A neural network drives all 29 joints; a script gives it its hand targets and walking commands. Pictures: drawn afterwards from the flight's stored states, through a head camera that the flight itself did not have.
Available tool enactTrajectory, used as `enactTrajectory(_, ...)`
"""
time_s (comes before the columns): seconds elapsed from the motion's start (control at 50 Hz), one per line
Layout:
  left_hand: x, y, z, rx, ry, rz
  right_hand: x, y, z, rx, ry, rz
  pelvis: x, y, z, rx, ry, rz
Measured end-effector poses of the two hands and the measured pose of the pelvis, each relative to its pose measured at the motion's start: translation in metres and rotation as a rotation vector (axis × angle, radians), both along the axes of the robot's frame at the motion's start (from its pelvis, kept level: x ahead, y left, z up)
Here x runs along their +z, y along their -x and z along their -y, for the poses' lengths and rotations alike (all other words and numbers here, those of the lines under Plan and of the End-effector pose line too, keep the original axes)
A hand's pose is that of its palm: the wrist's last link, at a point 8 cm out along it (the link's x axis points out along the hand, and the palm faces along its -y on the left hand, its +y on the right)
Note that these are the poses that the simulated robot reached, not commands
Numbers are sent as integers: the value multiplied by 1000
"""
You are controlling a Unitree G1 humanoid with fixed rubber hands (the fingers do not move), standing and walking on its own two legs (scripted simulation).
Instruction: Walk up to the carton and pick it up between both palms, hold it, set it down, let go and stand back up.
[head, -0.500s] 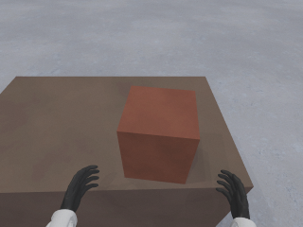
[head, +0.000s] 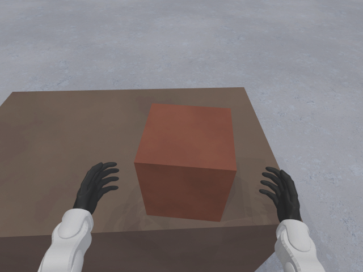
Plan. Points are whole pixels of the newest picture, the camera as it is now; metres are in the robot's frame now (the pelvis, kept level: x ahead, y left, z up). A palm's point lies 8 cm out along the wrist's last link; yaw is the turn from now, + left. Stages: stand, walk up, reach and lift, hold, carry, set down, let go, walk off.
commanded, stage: reach and lift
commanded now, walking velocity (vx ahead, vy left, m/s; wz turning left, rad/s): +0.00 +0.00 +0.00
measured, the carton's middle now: (186, 164) +0.40 +0.01 -0.01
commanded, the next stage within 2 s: none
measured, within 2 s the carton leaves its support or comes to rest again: neither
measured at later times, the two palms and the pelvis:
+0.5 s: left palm (96, 151) +0.33 +0.21 +0.12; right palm (291, 166) +0.31 -0.20 +0.11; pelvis -0.02 +0.00 +0.00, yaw -1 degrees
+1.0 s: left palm (104, 108) +0.40 +0.19 +0.18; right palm (287, 127) +0.37 -0.20 +0.16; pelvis -0.02 +0.00 +0.00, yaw +0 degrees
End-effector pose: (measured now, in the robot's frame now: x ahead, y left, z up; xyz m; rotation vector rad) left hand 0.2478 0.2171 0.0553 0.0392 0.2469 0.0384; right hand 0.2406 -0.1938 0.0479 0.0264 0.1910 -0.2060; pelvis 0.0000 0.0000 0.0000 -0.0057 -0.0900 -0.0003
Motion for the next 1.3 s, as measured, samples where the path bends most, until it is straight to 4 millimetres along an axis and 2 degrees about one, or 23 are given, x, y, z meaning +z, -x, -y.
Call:
enactTrajectory(0.18,24,-36,4,0,11,19,20,-25,1,12,-13,12,0,6,4,-5,-2,-5)
enactTrajectory(0.32,42,-59,10,-10,17,21,33,-44,3,2,-13,11,0,11,3,-15,-3,-15)
enactTrajectory(0.46,57,-76,9,-4,24,18,57,-61,8,-3,8,35,0,16,2,-15,-2,-20)
enactTrajectory(0.62,81,-104,14,-6,15,15,69,-87,6,20,-9,-2,0,20,1,-14,-1,-39)
enactTrajectory(0.76,100,-123,19,-13,13,23,91,-105,5,19,-13,29,0,20,2,-11,1,-56)
enactTrajectory(0.96,115,-148,23,-8,8,9,103,-128,4,20,-27,-18,0,20,4,-1,3,-82)
enactTrajectory(1.06,129,-157,23,-9,-3,30,118,-137,4,18,-27,1,0,19,5,0,7,-101)
enactTrajectory(1.18,136,-168,27,-18,-15,17,123,-146,8,3,-31,-27,0,18,5,12,9,-113)
enactTrajectory(1.3,124,-175,33,-26,-32,-11,115,-152,5,7,-31,-62,0,17,4,10,9,-125)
